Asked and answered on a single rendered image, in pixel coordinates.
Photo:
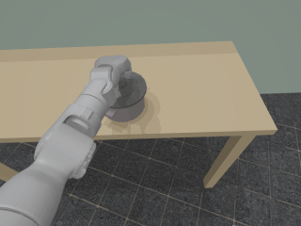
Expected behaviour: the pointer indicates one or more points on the knob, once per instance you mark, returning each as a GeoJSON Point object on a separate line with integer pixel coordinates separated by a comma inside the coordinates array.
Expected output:
{"type": "Point", "coordinates": [122, 82]}

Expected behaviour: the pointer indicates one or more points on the left robot forearm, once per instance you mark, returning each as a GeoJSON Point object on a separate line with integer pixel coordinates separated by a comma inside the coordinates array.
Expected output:
{"type": "Point", "coordinates": [86, 113]}

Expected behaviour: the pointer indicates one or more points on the lid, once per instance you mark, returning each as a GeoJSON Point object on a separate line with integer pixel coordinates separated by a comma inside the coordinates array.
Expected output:
{"type": "Point", "coordinates": [133, 93]}

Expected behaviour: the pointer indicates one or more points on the robot left hand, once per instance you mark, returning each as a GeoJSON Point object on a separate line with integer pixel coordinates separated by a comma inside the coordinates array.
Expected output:
{"type": "Point", "coordinates": [123, 64]}

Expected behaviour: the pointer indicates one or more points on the pot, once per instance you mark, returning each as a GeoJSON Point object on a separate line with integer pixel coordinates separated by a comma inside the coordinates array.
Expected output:
{"type": "Point", "coordinates": [126, 114]}

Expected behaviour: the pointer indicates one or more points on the table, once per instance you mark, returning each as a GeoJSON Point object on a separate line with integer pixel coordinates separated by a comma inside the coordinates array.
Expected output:
{"type": "Point", "coordinates": [194, 89]}

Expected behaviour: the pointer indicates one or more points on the left robot upper arm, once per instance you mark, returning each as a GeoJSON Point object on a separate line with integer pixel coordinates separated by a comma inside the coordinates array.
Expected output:
{"type": "Point", "coordinates": [32, 196]}

